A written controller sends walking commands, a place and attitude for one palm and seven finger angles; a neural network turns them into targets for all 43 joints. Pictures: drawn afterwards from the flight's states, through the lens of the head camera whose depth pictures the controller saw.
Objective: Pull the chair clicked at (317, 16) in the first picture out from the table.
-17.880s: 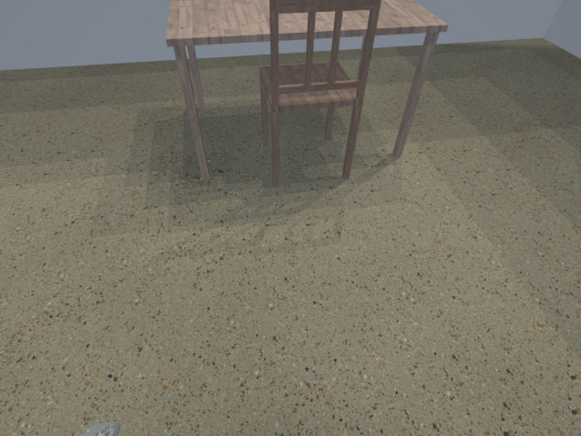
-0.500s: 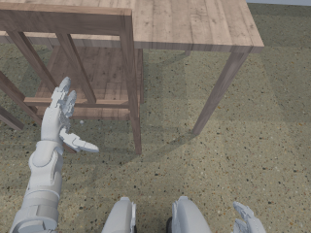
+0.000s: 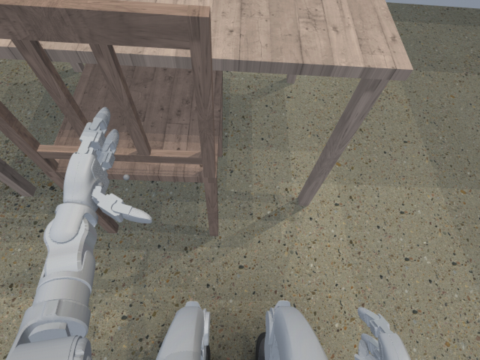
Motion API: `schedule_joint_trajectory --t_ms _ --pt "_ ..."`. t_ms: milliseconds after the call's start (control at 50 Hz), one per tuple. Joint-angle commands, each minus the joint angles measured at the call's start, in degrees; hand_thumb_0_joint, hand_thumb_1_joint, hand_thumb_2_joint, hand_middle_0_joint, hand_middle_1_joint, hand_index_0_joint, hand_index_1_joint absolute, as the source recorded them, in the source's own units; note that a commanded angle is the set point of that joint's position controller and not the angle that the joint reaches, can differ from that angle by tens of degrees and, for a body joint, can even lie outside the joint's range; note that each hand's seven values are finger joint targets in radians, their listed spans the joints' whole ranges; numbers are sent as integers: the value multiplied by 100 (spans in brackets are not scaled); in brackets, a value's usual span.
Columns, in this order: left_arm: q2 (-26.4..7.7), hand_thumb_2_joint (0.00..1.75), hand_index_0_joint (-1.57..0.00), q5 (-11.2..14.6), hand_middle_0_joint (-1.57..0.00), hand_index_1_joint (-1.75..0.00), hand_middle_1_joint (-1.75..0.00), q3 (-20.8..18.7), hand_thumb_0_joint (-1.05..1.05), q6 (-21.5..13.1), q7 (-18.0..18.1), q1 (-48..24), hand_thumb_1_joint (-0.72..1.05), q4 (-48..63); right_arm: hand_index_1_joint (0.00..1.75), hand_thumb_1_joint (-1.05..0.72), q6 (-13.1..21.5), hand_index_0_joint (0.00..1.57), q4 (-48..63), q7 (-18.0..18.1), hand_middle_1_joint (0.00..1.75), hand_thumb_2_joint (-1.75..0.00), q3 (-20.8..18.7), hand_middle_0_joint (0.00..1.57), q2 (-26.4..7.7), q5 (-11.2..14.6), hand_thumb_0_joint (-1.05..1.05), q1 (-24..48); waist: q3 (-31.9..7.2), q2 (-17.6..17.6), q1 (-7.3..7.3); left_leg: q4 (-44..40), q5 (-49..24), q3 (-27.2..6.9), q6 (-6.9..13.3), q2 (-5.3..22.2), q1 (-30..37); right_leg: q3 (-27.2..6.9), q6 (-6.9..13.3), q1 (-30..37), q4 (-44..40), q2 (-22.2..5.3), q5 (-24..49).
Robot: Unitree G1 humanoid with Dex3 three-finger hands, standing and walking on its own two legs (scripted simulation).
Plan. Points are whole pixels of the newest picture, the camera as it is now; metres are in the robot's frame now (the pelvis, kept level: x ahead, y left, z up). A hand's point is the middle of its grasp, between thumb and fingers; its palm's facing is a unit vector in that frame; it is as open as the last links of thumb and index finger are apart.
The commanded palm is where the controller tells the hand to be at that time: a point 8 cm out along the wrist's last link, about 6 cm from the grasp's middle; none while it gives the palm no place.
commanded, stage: push the fingers through the gap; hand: left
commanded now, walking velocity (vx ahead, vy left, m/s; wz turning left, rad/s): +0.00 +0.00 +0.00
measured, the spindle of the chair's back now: (68, 106) +0.53 +0.32 +0.04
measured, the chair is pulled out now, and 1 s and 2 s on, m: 0.00 -0.03 -0.03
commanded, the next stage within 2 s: aim the fingers beside a spindle in 0.38 s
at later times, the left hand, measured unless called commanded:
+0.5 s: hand (132, 158) +0.43 +0.19 +0.03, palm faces -0.02 -1.00 -0.06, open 16.5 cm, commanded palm +0.42 +0.24 +0.03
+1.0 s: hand (128, 160) +0.43 +0.20 +0.03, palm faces +0.00 -1.00 -0.04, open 16.9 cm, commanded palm +0.41 +0.25 +0.03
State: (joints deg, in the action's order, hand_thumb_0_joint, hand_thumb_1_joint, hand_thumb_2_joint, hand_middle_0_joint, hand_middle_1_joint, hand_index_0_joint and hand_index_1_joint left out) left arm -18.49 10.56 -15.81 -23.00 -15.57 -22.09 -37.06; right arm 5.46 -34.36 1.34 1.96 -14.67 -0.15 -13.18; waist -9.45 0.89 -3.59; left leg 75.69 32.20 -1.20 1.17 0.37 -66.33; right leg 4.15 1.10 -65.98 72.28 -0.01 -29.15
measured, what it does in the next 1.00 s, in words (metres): stands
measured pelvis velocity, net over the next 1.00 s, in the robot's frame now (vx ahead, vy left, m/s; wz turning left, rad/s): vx -0.01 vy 0.01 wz -0.02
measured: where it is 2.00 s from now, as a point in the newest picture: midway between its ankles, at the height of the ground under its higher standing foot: outside the picture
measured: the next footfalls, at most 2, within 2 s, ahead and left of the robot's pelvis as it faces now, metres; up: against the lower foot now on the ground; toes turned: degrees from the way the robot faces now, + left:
none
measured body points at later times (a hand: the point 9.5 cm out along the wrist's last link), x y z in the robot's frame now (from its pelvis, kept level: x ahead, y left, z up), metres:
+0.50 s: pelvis -0.01 +0.00 -0.01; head +0.11 +0.02 +0.42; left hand +0.42 +0.25 +0.04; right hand +0.09 -0.26 -0.12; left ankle +0.03 +0.10 -0.61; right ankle +0.05 -0.12 -0.61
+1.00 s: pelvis -0.01 +0.01 +0.00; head +0.12 +0.03 +0.43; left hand +0.42 +0.26 +0.03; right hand +0.08 -0.26 -0.11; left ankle +0.03 +0.10 -0.61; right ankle +0.05 -0.12 -0.61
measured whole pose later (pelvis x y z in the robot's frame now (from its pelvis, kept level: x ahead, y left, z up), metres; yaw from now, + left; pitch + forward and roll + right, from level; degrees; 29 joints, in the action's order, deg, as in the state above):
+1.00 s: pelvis -0.01 +0.01 +0.00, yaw -1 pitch +24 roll -3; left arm -21.7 8.2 -20.2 -25.5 -14.7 -30.8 -48.0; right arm 1.8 -34.7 0.3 2.5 -14.9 -0.8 -16.3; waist -9.2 0.9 -6.3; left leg 75.9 31.5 -0.2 1.8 1.0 -68.7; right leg 3.2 0.5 -68.6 72.0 0.6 -27.7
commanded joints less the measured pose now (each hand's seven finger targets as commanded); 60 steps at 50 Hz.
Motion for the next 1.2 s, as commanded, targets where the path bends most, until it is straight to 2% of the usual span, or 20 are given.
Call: schedule_joint_trajectory --t_ms 0,40,60,120,160,180,220,280,320,360,420,480,760,800,820,920,1040,1100,1140,1180 --pt "-925 30 -6 49 -6 -8 -8 -59 0 -468 46 -1972 -50 1343 30 -90 215 20 538 69 30 -90 -407 20 -947 -8 0 -421 -2639 797 -124 -1109 -1990 -315 -108 27 2205 -200 125 932 -889 48 1126" --pt "-941 30 -6 -5 -6 -8 -8 -118 0 -425 132 -1912 -50 1114 30 -90 171 20 499 46 30 -90 -411 20 -950 -17 0 -463 -2609 642 -110 -1120 -2042 -345 -140 41 2154 -179 111 917 -860 43 1135" --pt "-849 30 -6 -16 -6 -8 -8 -32 0 -401 179 -2075 -50 1021 30 -90 146 20 474 36 30 -90 -397 20 -937 -16 0 -461 -2464 457 -199 -1127 -1924 -349 -119 45 2031 -163 94 916 -890 45 1095" --pt "-1076 30 -6 -92 -6 -8 -8 -322 0 -363 339 -1949 -50 705 30 -90 79 20 516 19 30 -90 -399 20 -959 -26 0 -496 -2406 229 -125 -1146 -1727 -301 -84 24 1715 -184 83 1074 -890 50 1034" --pt "-1168 30 -6 -167 -6 -8 -8 -311 0 -430 410 -2390 -50 747 30 -90 36 20 492 20 30 -90 -387 20 -941 -32 0 -505 -2363 195 -198 -1108 -1519 -246 -43 4 1511 -244 64 1153 -908 39 968" --pt "-1047 30 -6 -194 -6 -8 -8 -221 0 -441 421 -2449 -50 686 30 -90 25 20 499 10 30 -90 -378 20 -915 -38 0 -507 -2334 256 -228 -1100 -1445 -226 -28 -17 1483 -264 62 1151 -937 43 928" --pt "-1234 30 -6 -216 -6 -8 -8 -368 0 -493 417 -2535 -50 598 30 -90 13 20 478 20 30 -90 -381 20 -938 -46 0 -527 -2366 334 -221 -1091 -1345 -208 -30 -17 1476 -280 68 1131 -959 47 836" --pt "-1373 30 -6 -197 -6 -8 -8 -416 0 -526 332 -2942 -50 314 30 -90 -23 20 425 59 30 -90 -338 20 -935 -44 0 -538 -2257 143 -325 -996 -1049 -122 38 -46 1078 -391 42 1278 -1048 44 688" --pt "-1447 30 -6 -180 -6 -8 -8 -433 0 -569 251 -3194 -50 247 30 -90 -17 20 399 78 30 -90 -316 20 -948 -49 0 -557 -2353 403 -334 -990 -1050 -140 28 -50 1148 -388 61 1210 -1015 45 660" --pt "-1586 30 -6 -152 -6 -8 -8 -502 0 -569 176 -3456 -50 55 30 -90 -24 20 346 96 30 -90 -301 20 -974 -47 0 -578 -2335 377 -390 -949 -975 -146 39 -41 1100 -401 56 1151 -1026 48 585" --pt "-1496 30 -6 -159 -6 -8 -8 -384 0 -562 109 -3775 -50 -211 30 -90 -19 20 287 110 30 -90 -294 20 -993 -52 0 -623 -2388 526 -472 -928 -937 -180 39 -42 1194 -369 61 945 -1005 48 518" --pt "-1690 30 -6 -159 -6 -8 -8 -506 0 -573 75 -3949 -50 -356 30 -90 -36 20 281 102 30 -90 -290 20 -1020 -60 0 -670 -2526 555 -449 -896 -944 -178 41 -47 1143 -386 64 1006 -1000 54 503" --pt "-1680 30 -6 -184 -6 -8 -8 -625 0 -538 134 -3128 -50 -312 30 -90 -206 20 500 -14 30 -90 -315 20 -1038 -45 0 -690 -2466 436 -272 -1066 -870 -157 43 -26 1100 -364 60 1106 -1039 82 441" --pt "-1814 30 -6 -167 -6 -8 -8 -750 0 -579 164 -2931 -50 -98 30 -90 -206 20 547 -16 30 -90 -325 20 -1056 -50 0 -681 -2566 411 -196 -1086 -1061 -176 38 -19 1205 -353 86 1210 -1005 104 595" --pt "-1662 30 -6 -167 -6 -8 -8 -639 0 -600 164 -2886 -50 9 30 -90 -208 20 559 -25 30 -90 -324 20 -1033 -46 0 -683 -2642 447 -208 -1101 -1160 -182 26 -15 1311 -328 79 1204 -991 97 680" --pt "-1770 30 -6 -120 -6 -8 -8 -724 0 -684 132 -2825 -50 150 30 -90 -196 20 508 0 30 -90 -328 20 -1031 -48 0 -662 -2463 386 -229 -1086 -1119 -162 28 -4 1205 -366 69 1277 -1027 106 675" --pt "-1495 30 -6 -26 -6 -8 -8 -541 0 -673 3 -2504 -50 462 30 -90 -160 20 465 4 30 -90 -368 20 -1023 -46 0 -656 -2683 615 -213 -1107 -1798 -257 -43 45 1843 -250 94 1140 -944 96 1146" --pt "-1131 30 -6 38 -6 -8 -8 -233 0 -591 -65 -2279 -50 730 30 -90 -145 20 497 -25 30 -90 -401 20 -1004 -31 0 -645 -2828 823 -240 -1094 -2313 -307 -99 74 2257 -187 106 988 -902 99 1388" --pt "-1097 30 -6 72 -6 -8 -8 -276 0 -514 -56 -1895 -50 750 30 -90 -169 20 491 -43 30 -90 -425 20 -1005 -17 0 -660 -2757 660 -165 -1150 -2523 -346 -150 101 2337 -143 97 1045 -935 103 1455" --pt "-1132 30 -6 78 -6 -8 -8 -325 0 -444 -10 -1857 -50 683 30 -90 -188 20 483 -38 30 -90 -419 20 -1001 -7 0 -613 -2472 382 -197 -1163 -2269 -315 -112 84 2036 -151 81 1136 -978 99 1404"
